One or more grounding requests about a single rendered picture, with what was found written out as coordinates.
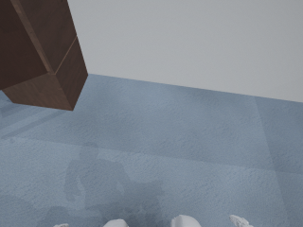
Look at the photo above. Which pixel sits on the cupboard door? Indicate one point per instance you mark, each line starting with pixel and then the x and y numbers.
pixel 19 59

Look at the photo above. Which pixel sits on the right robot hand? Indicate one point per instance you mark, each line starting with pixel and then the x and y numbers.
pixel 239 222

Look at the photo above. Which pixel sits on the robot right thigh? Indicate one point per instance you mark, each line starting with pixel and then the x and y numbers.
pixel 184 221

